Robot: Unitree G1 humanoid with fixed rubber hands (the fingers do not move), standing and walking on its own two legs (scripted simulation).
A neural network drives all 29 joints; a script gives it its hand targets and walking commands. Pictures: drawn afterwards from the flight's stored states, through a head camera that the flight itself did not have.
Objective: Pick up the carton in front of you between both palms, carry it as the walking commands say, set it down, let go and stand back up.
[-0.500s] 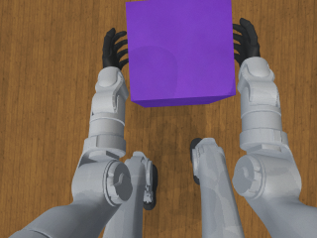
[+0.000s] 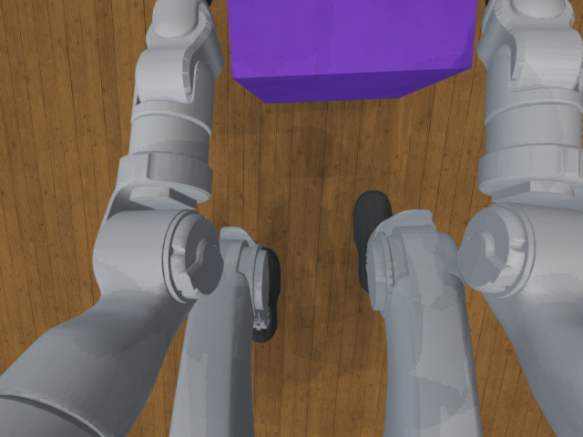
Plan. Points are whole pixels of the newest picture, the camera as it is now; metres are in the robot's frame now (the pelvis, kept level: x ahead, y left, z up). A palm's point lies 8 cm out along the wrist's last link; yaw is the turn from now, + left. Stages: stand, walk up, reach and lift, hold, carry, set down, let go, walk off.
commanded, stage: set down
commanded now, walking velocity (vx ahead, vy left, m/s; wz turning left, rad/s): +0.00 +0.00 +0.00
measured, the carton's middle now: (338, 0) +0.55 -0.10 -0.23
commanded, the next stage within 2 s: none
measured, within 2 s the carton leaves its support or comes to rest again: rests again in 0.58 s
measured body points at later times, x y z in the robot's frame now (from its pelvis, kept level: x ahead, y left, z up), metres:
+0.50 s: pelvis +0.00 +0.01 -0.06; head +0.38 -0.05 +0.16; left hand +0.59 +0.04 -0.24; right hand +0.55 -0.26 -0.23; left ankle +0.06 +0.12 -0.41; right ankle +0.14 -0.13 -0.41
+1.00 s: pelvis -0.02 +0.01 -0.07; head +0.37 -0.05 +0.15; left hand +0.58 +0.05 -0.25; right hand +0.54 -0.27 -0.25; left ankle +0.06 +0.12 -0.41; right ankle +0.14 -0.13 -0.41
